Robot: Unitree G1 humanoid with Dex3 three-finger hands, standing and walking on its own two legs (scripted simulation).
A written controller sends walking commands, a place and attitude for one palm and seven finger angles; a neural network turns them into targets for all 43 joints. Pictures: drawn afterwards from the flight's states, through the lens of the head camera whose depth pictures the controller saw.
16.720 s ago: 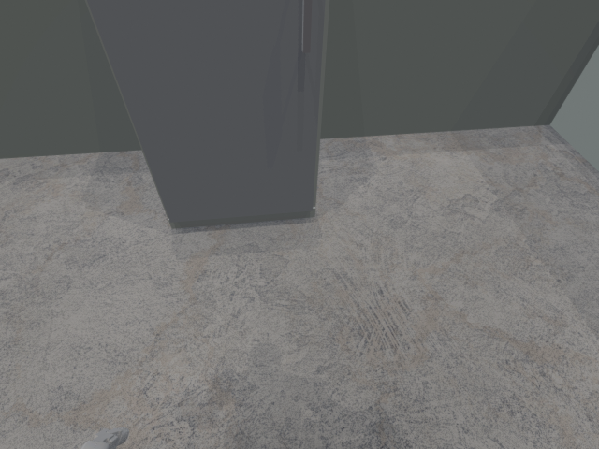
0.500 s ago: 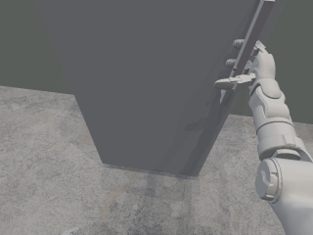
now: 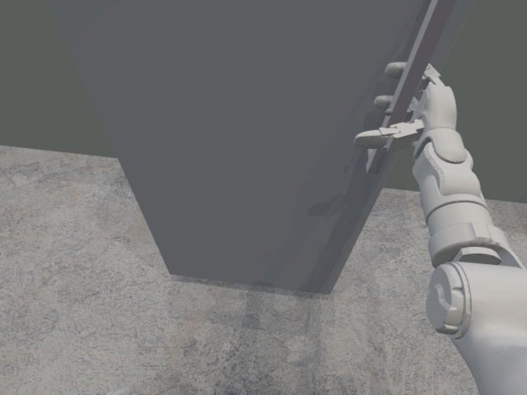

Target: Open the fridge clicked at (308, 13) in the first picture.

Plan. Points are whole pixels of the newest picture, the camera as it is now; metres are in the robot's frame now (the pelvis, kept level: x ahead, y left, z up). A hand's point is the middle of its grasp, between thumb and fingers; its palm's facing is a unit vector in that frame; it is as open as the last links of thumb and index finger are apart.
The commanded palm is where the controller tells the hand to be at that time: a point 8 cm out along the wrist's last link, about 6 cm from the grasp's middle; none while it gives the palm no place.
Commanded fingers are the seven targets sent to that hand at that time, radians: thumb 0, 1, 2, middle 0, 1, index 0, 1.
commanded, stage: grip the handle and tug to test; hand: right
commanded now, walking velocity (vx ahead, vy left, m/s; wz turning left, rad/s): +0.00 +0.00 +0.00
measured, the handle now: (398, 94) +0.54 -0.13 +0.19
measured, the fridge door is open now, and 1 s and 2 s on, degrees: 0 0 0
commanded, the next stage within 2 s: pull the door a little, standing still in 1.50 s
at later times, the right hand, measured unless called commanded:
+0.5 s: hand (389, 112) +0.49 -0.11 +0.20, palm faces +0.01 +1.00 +0.00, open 10.1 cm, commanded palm +0.45 -0.16 +0.20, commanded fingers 0.00 -0.53 -0.74 0.41 1.35 0.41 1.35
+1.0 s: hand (390, 111) +0.49 -0.11 +0.20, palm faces +0.00 +1.00 +0.01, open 5.7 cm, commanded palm +0.46 -0.17 +0.20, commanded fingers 0.00 -0.90 -0.90 0.45 1.40 0.45 1.40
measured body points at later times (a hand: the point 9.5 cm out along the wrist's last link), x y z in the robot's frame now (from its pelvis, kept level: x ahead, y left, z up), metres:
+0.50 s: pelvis +0.01 +0.00 +0.00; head +0.03 +0.01 +0.45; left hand +0.08 +0.25 -0.12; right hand +0.48 -0.16 +0.20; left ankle +0.02 +0.12 -0.73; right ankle -0.02 -0.12 -0.73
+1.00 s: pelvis +0.01 +0.00 +0.00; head +0.03 +0.01 +0.45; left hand +0.09 +0.25 -0.12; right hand +0.48 -0.17 +0.20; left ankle +0.02 +0.12 -0.73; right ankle -0.02 -0.12 -0.73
